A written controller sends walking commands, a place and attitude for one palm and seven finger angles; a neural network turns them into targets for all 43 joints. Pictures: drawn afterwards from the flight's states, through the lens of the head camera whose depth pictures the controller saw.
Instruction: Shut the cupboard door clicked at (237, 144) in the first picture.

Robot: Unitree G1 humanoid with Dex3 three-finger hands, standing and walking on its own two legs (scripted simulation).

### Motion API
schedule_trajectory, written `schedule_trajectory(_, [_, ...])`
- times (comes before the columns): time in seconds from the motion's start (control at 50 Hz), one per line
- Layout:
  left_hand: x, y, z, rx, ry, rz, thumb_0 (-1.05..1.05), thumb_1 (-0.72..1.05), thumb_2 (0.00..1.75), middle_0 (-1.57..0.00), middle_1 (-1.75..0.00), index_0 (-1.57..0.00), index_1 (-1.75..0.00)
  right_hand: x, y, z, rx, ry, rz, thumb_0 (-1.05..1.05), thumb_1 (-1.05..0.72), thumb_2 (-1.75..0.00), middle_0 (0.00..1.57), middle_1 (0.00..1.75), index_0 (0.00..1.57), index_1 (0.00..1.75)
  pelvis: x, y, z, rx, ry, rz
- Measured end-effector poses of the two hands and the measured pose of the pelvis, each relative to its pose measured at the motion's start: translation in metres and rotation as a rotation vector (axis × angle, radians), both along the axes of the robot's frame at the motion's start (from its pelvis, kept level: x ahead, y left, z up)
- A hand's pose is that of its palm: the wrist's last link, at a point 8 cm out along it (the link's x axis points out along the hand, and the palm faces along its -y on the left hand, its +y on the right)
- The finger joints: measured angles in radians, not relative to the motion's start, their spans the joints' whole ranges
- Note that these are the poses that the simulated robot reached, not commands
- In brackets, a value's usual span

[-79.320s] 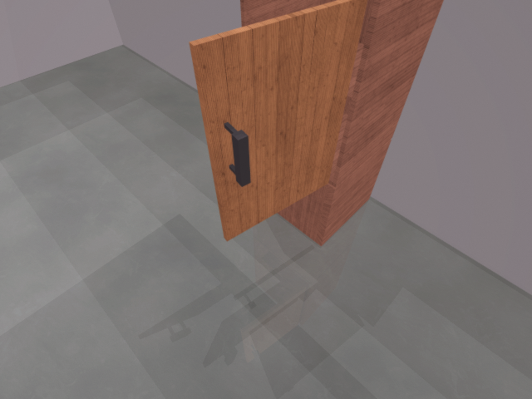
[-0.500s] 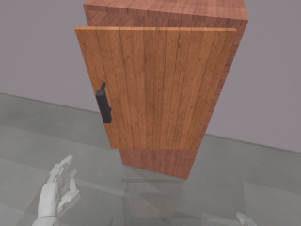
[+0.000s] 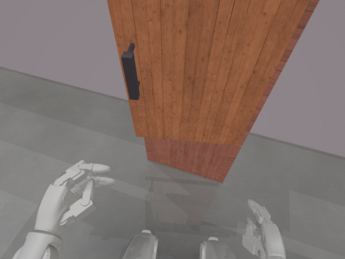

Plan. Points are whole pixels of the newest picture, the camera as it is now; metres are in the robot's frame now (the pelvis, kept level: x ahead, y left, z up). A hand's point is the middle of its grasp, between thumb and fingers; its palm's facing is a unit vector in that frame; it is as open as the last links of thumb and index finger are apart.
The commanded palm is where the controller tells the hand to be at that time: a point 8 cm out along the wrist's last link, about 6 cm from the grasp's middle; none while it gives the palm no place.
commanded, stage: raise the hand and make a fist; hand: left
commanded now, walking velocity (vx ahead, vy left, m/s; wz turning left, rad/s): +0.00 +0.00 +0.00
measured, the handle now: (133, 72) +0.55 +0.16 +0.11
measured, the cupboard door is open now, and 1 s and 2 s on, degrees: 13 13 13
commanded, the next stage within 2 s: bring the fist close to the handle in 1.24 s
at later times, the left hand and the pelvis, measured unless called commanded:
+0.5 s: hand (77, 189) +0.23 +0.20 +0.09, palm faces +0.01 -1.00 -0.05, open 3.1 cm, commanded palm +0.21 +0.26 +0.09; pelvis +0.02 +0.02 +0.02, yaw +0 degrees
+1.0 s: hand (87, 170) +0.26 +0.19 +0.11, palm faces -0.01 -1.00 -0.05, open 3.1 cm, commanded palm +0.23 +0.24 +0.11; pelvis +0.03 +0.00 +0.04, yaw +0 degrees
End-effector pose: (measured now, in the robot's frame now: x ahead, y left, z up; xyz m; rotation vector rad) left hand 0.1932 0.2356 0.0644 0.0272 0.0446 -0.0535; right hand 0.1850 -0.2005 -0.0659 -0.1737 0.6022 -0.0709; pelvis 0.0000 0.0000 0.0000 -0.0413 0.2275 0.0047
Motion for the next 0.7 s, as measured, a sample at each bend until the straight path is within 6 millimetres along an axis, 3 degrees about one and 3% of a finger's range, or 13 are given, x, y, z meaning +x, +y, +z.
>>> schedule_trajectory(0.1, [0.001, 0.013, 0.006, 0.016, 0.036, 0.051, 0.01, 0.90, 0.90, -0.74, -0.89, -0.74, -0.89, -0.031, -0.006, 0.004, -0.020, 0.062, -0.053, 0.01, -0.90, -0.90, 0.21, 0.30, 0.21, 0.30, 0.003, 0.008, 0.010, 0.004, -0.005, -0.010])
schedule_trajectory(0.2, [0.000, 0.021, 0.011, 0.021, -0.005, 0.067, 0.01, 0.90, 0.90, -0.83, -0.99, -0.83, -0.99, -0.041, -0.020, 0.011, -0.087, 0.084, -0.057, 0.01, -0.90, -0.90, 0.21, 0.30, 0.21, 0.30, 0.005, 0.016, 0.013, 0.003, -0.006, -0.007])
schedule_trajectory(0.34, [0.006, 0.020, 0.014, 0.011, -0.017, 0.039, 0.01, 0.90, 0.90, -0.95, -1.13, -0.96, -1.13, -0.022, -0.024, 0.026, -0.136, 0.042, -0.050, 0.01, -0.90, -0.90, 0.21, 0.30, 0.21, 0.30, 0.010, 0.022, 0.015, -0.002, -0.012, -0.005])
schedule_trajectory(0.54, [0.016, 0.023, 0.031, 0.025, -0.032, 0.061, 0.01, 0.90, 0.90, -1.14, -1.33, -1.14, -1.33, 0.015, 0.001, 0.045, -0.087, -0.033, 0.018, 0.01, -0.90, -0.90, 0.21, 0.30, 0.21, 0.30, 0.020, 0.022, 0.024, -0.008, -0.028, 0.003])
schedule_trajectory(0.7, [0.027, 0.021, 0.039, 0.028, -0.027, 0.054, 0.01, 0.90, 0.90, -1.25, -1.45, -1.25, -1.45, 0.021, 0.006, 0.043, -0.057, -0.013, 0.044, 0.01, -0.90, -0.90, 0.21, 0.30, 0.21, 0.30, 0.027, 0.017, 0.030, -0.004, -0.037, 0.006])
